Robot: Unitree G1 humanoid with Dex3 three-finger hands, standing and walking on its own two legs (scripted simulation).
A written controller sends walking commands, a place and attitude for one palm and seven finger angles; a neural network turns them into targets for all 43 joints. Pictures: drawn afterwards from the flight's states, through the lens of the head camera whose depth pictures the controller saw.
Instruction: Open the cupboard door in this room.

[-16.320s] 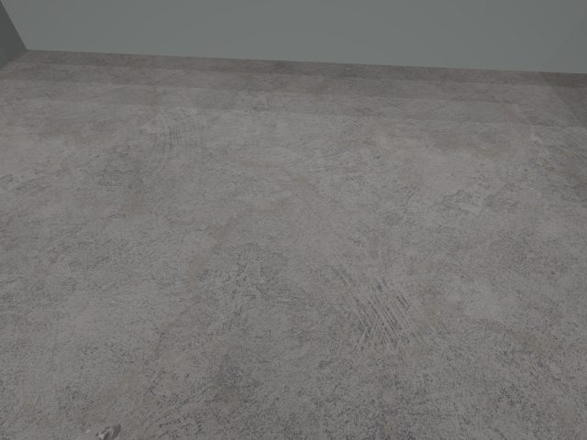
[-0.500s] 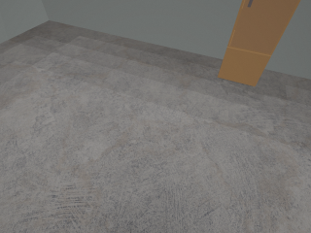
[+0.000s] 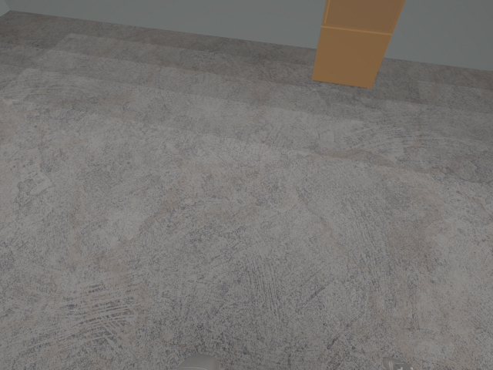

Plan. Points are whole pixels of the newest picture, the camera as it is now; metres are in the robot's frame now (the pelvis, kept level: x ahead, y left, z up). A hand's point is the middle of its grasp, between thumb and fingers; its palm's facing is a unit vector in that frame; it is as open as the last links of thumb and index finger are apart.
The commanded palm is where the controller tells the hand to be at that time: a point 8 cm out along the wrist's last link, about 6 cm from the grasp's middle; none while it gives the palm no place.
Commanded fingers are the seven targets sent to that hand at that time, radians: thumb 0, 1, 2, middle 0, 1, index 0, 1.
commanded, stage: turn or walk to find it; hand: left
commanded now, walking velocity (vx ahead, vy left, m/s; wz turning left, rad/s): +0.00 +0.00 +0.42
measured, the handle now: out of the picture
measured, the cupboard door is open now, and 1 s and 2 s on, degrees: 0 0 0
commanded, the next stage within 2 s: stand and wait in 0.20 s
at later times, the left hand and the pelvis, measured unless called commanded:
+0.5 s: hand out of the picture +0.05 +0.23 -0.16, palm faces +0.03 -0.96 -0.27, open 7.4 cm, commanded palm none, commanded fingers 0.00 0.90 0.90 -0.20 -0.30 -0.20 -0.30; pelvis +0.01 +0.03 +0.01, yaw +2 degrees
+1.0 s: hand out of the picture +0.01 +0.20 -0.16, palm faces +0.05 -0.97 -0.24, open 7.4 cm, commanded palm none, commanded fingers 0.00 0.90 0.90 -0.20 -0.30 -0.20 -0.30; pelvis -0.01 +0.00 +0.01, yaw +2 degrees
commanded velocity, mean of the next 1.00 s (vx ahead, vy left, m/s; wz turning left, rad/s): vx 0.00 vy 0.00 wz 0.13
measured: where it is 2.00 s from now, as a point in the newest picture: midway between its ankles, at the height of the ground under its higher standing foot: outside the picture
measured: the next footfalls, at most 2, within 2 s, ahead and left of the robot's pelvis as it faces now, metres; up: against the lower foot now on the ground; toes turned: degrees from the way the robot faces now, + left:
left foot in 0.10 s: +0.02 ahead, +0.13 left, +0.00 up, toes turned +0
right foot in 0.42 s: +0.02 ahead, -0.11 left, +0.00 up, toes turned +10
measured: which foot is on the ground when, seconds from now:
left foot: up 0.00-0.08, down 0.10-1.00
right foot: down 0.00-0.12, up 0.14-0.40, down 0.42-1.00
